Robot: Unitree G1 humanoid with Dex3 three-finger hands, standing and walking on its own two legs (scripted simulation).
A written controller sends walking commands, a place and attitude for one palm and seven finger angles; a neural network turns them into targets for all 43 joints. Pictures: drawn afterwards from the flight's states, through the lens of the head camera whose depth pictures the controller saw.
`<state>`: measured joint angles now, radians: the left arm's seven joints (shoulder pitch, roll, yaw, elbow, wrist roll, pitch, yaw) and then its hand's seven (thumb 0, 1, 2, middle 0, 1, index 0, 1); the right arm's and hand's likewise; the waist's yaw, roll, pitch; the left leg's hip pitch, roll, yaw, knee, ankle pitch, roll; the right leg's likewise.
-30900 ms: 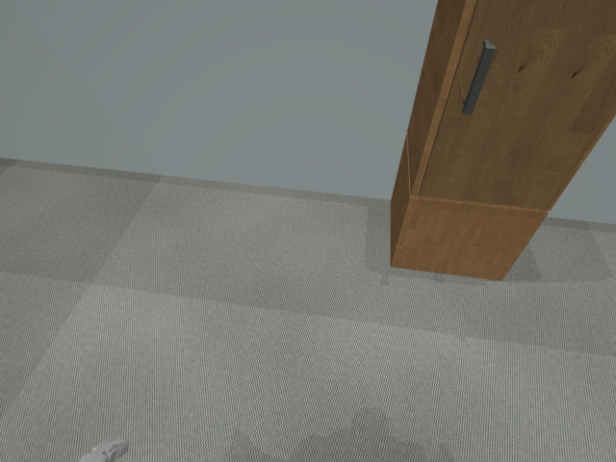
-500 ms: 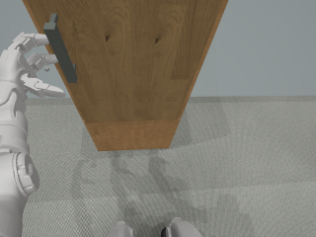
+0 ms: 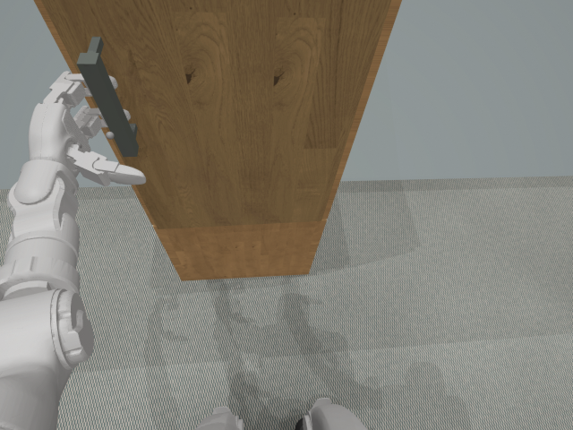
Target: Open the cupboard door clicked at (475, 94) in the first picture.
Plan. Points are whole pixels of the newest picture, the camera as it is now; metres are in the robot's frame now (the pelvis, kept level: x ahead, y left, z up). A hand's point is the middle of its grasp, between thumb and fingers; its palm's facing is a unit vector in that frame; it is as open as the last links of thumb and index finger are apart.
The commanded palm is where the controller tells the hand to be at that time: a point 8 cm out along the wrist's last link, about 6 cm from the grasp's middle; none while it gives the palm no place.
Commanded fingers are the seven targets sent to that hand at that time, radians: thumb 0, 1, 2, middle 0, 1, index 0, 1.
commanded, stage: slide the fingers in behind the handle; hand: left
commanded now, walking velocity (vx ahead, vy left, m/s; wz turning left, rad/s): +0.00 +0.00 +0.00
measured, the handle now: (114, 102) +0.55 +0.21 +0.11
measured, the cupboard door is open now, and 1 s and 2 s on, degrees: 1 1 17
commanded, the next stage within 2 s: close the thumb around the handle in 0.60 s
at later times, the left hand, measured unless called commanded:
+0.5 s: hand (116, 133) +0.49 +0.20 +0.10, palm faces +0.02 -1.00 -0.01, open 14.0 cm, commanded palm +0.47 +0.25 +0.10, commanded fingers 0.00 -0.50 0.30 -0.30 -1.20 -0.30 -1.20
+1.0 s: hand (120, 136) +0.49 +0.20 +0.10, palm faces -0.01 -1.00 +0.00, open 11.4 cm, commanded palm +0.47 +0.24 +0.10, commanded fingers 0.00 0.40 0.68 -0.36 -1.30 -0.36 -1.30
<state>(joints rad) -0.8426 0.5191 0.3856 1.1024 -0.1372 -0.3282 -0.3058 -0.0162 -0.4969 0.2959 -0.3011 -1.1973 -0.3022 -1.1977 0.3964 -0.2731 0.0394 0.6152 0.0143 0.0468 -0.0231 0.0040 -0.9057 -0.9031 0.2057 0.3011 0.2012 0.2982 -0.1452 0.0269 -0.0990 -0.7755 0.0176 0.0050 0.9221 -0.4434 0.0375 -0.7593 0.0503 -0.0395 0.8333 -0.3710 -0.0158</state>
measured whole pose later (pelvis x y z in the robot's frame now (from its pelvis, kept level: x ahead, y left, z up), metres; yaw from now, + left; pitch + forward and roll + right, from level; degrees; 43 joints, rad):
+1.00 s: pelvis +0.00 +0.00 +0.00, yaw +0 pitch +17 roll -3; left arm -0.86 0.48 0.34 1.11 -0.13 -0.31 -0.27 -0.01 -0.10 0.46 -0.33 -1.24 -0.33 -1.24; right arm 0.39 -0.27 0.04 0.62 0.01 0.04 -0.02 0.00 -0.91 -0.90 0.21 0.30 0.20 0.30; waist -0.14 0.03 -0.10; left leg -0.77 0.01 0.00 0.92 -0.44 0.04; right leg -0.75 0.04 -0.04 0.83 -0.37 -0.01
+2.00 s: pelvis +0.02 +0.00 +0.02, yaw -1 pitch +12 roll -2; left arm -0.30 0.24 0.21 0.50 -0.23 -0.24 -0.17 0.01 0.72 0.74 -0.35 -1.35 -0.36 -1.33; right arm 0.34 -0.25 0.01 0.56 0.04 0.02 0.00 0.01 -0.91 -0.90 0.20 0.30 0.20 0.30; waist -0.06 0.04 -0.14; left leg -0.58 0.01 0.03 0.81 -0.44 0.04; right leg -0.58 0.05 -0.01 0.75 -0.37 -0.01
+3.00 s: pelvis +0.01 -0.04 +0.02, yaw +3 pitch +3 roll +0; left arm 0.26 -0.04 -0.32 -0.12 0.07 -0.04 0.52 0.02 0.68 0.74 -0.34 -1.32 -0.36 -1.33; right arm 0.14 -0.17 0.02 0.53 -0.04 0.01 0.02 0.01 -0.91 -0.90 0.20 0.30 0.20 0.30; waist -0.01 0.05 -0.09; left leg -0.41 0.01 -0.03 0.78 -0.41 -0.02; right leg -0.42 0.04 -0.07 0.76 -0.40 -0.07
